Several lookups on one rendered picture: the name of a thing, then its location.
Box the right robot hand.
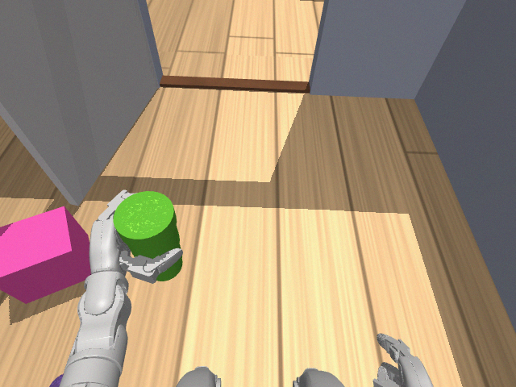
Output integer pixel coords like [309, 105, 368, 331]
[373, 333, 434, 387]

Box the left robot hand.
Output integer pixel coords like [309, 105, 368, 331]
[89, 190, 183, 284]

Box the left robot arm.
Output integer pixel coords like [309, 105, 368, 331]
[59, 270, 131, 387]

